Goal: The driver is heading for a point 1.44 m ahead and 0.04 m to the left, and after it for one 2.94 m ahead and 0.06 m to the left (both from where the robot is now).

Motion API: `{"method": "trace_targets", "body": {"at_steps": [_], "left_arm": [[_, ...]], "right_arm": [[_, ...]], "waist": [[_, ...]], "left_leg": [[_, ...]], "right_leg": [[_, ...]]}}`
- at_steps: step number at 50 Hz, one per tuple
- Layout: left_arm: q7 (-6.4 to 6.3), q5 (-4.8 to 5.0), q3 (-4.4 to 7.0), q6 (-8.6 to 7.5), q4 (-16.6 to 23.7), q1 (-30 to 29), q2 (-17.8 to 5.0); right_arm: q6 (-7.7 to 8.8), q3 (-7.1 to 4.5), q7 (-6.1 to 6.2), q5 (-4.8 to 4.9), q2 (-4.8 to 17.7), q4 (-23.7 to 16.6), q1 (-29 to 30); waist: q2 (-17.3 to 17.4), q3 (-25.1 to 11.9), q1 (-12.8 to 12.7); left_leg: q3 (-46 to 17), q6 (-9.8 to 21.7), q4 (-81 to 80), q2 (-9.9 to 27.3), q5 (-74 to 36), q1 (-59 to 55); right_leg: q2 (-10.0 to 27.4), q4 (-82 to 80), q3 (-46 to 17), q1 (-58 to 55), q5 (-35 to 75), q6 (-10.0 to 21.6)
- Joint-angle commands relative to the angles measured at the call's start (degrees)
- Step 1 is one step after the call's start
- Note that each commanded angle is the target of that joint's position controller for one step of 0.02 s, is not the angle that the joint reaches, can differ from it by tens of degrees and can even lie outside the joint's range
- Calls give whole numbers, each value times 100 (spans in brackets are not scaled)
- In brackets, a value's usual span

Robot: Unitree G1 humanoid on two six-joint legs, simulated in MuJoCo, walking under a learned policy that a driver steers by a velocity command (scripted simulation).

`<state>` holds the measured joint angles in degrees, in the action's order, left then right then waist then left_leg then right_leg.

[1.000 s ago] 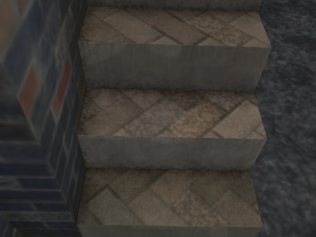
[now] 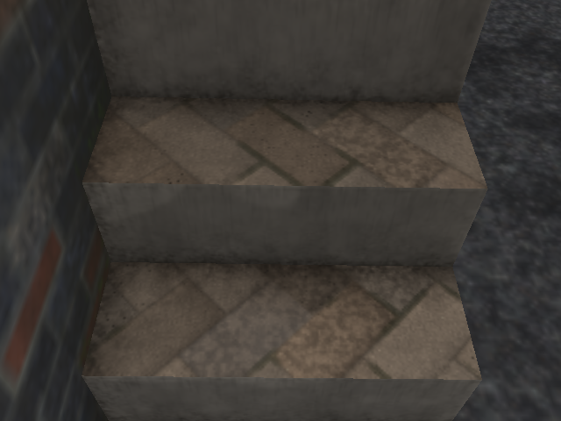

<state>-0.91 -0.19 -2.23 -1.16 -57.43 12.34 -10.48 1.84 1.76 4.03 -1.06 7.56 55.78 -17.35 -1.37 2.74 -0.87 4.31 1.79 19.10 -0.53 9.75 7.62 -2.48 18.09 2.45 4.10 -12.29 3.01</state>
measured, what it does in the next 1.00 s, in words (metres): stands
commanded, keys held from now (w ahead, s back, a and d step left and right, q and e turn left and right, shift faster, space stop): no key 0.26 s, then w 0.74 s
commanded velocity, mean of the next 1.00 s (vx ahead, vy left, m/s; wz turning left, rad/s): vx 0.27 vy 0.00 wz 0.00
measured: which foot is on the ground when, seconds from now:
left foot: down 0.00-1.00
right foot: down 0.00-1.00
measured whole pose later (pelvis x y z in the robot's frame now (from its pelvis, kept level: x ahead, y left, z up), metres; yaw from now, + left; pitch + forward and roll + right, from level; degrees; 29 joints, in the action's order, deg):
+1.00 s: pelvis +0.03 -0.01 +0.00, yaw -1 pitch +0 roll +0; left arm -1.0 -0.7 -3.8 -3.1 -49.1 5.8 -10.7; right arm 2.8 2.7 3.3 -1.4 9.5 50.1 -11.3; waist -1.1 1.6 0.7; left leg 3.9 0.9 18.8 0.1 11.7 7.0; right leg -3.4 16.3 1.2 3.0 -13.2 3.7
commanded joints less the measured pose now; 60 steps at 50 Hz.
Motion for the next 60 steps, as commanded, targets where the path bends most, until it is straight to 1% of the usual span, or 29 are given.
{"method": "trace_targets", "body": {"at_steps": [1, 5, 6, 7, 8, 9, 10, 11, 12, 13, 14, 15, 16, 17, 19, 21, 22, 23, 24, 26, 36, 38, 40, 43, 46, 47, 50, 52, 60], "left_arm": [[-17, 11, 58, -23, 159, 185, -446], [-20, -2, 43, -17, 153, 197, -468], [-3, 57, 280, 178, 98, 191, -1101], [-58, -2, 286, 296, 121, 297, -1022], [-101, -13, 273, 375, 132, 382, -862], [-152, 6, 277, 444, 78, 535, -781], [-176, 19, 279, 473, 88, 506, -728], [-184, 6, 295, 480, 92, 479, -711], [-181, 3, 308, 478, 95, 465, -721], [-173, 3, 318, 470, 94, 456, -729], [-123, -73, 109, 190, 74, 470, -276], [-85, -50, 93, 74, 26, 360, -306], [-47, -90, 83, 34, -5, 429, -412], [-27, -99, 78, 12, 16, 345, -505], [1, -86, 29, -45, 106, 293, -548], [-8, -58, -8, -109, 221, 200, -580], [-8, -72, -13, -149, 271, 133, -582], [-20, -42, -19, -175, 263, 228, -593], [-30, -34, -21, -193, 290, 267, -604], [-2, -37, -34, -219, 372, 222, -561], [-24, -14, 4, -261, 753, -4, -535], [-25, -11, 4, -272, 835, -101, -539], [-23, -10, -40, -297, 953, -319, -446], [-25, -17, -36, -296, 1051, -454, -522], [-32, -53, -40, -255, 1094, -536, -555], [-30, -40, -37, -249, 1103, -549, -545], [-10, -65, -58, -240, 1129, -695, -503], [-5, -76, -53, -248, 1114, -731, -518], [39, -86, -67, -287, 1131, -948, -498]], "right_arm": [[21, -90, 12, 7, 531, -111, -401], [5, -83, -3, -5, 538, -78, -452], [45, -294, -228, -85, 1279, -233, 29], [93, -292, -325, -94, 1176, -231, 81], [125, -243, -375, -81, 966, -178, 64], [129, -209, -369, -59, 816, -103, -29], [120, -183, -360, -50, 739, -75, -16], [113, -163, -343, -79, 714, -62, -26], [103, -162, -328, -98, 756, -55, -12], [94, -162, -316, -106, 803, -56, 1], [7, -8, -84, 55, 281, 102, -334], [-50, -2, 2, 40, 431, 68, -230], [-81, -53, 48, -32, 722, 17, -268], [-90, -69, 44, -64, 822, -20, -207], [-65, -79, -6, -64, 859, -80, -102], [-30, -62, -30, -39, 793, -68, -206], [0, -51, -48, -57, 728, -121, -139], [15, -39, -47, -73, 727, -169, -108], [32, -49, -49, -59, 742, -185, -125], [65, -39, -76, -52, 721, -242, -104], [129, -88, -83, -17, 683, -486, -32], [141, -86, -78, -9, 661, -533, 2], [146, -44, -70, -25, 594, -601, 100], [147, -36, -55, -18, 656, -695, 201], [154, -3, -52, -29, 650, -775, 352], [151, -7, -50, -25, 678, -775, 350], [159, 17, -59, -55, 673, -853, 538], [170, 13, -60, -67, 708, -860, 570], [215, 13, -99, -81, 750, -943, 834]], "waist": [[189, -49, -4], [144, -7, 5], [-186, 139, -110], [-49, -35, -142], [107, -112, -151], [260, -122, -130], [320, -68, -104], [337, -82, -72], [320, -83, -53], [292, -100, -31], [351, -369, 20], [293, -55, 23], [316, 75, 92], [236, 195, 99], [111, 331, 90], [78, 199, 137], [125, 310, 130], [194, 177, 108], [176, 98, 98], [189, 69, 89], [33, -200, 87], [26, -254, 98], [-13, -339, 122], [25, -622, 143], [119, -720, 130], [131, -718, 122], [164, -566, 114], [182, -560, 125], [114, -507, 142]], "left_leg": [[-873, 76, -294, 902, -1137, -245], [-865, 78, -337, 918, -1044, -222], [-787, 20, -206, 646, -1035, 301], [-738, 14, -236, 654, -1033, 392], [-719, -8, -247, 647, -931, 459], [-683, -21, -279, 641, -814, 479], [-700, -34, -304, 649, -737, 504], [-692, -24, -322, 655, -617, 490], [-697, -26, -323, 658, -528, 465], [-700, -27, -318, 661, -464, 432], [-919, 22, -634, 931, 22, -126], [-932, 27, -694, 883, 472, -45], [-902, 49, -716, 848, 738, -11], [-937, 83, -739, 851, 893, 79], [-955, 126, -753, 820, 831, 104], [-857, 187, -572, 772, 456, -100], [-831, 229, -456, 765, 262, -55], [-844, 265, -411, 763, 162, -38], [-826, 289, -363, 745, 170, -28], [-774, 299, -311, 714, 142, 84], [-658, 415, 267, 607, -370, 186], [-650, 404, 339, 616, -611, 157], [-689, 312, 277, 680, -1198, 15], [-677, 193, 203, 716, -1763, -200], [-711, 137, 26, 768, -1882, -274], [-727, 141, -9, 775, -1803, -312], [-790, 124, -207, 845, -1676, -310], [-820, 125, -281, 867, -1576, -370], [-872, 135, -489, 909, -1132, -349]], "right_leg": [[929, -432, -833, 205, 752, -54], [946, -445, -848, 223, 756, -47], [575, -239, -683, 117, 771, -145], [588, -193, -673, 0, 791, -150], [599, -192, -694, -74, 772, -131], [590, -231, -704, -67, 750, -105], [591, -244, -704, -12, 749, -87], [599, -250, -710, 37, 727, -58], [598, -263, -721, 91, 719, -44], [596, -272, -727, 139, 711, -40], [875, -572, -778, 140, 318, 22], [822, -695, -827, 252, 164, 20], [792, -715, -860, 398, -76, 32], [760, -719, -845, 458, -170, 48], [730, -783, -793, 612, -142, 66], [790, -753, -848, 648, 105, 158], [821, -632, -873, 651, 348, 216], [828, -545, -866, 534, 490, 279], [827, -477, -857, 451, 532, 306], [824, -394, -850, 324, 716, 347], [816, 194, -793, 23, 2010, 431], [847, 254, -804, -34, 2450, 414], [954, 159, -852, -82, 3322, 306], [1012, 154, -843, -350, 3994, 174], [1024, 20, -857, -444, 3664, 91], [1013, -31, -847, -411, 3383, 98], [1010, -274, -888, -250, 2668, 74], [1004, -362, -898, -186, 2324, 71], [984, -522, -946, 10, 1571, 79]]}}
Velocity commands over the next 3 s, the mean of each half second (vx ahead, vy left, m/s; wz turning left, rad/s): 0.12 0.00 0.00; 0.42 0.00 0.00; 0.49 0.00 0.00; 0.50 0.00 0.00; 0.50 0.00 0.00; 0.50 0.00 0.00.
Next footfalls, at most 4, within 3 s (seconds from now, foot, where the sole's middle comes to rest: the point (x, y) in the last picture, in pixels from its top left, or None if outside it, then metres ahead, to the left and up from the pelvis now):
none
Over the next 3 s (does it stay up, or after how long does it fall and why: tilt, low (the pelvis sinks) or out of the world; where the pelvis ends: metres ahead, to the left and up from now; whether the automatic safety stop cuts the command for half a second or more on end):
stays up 0.00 0.00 0.00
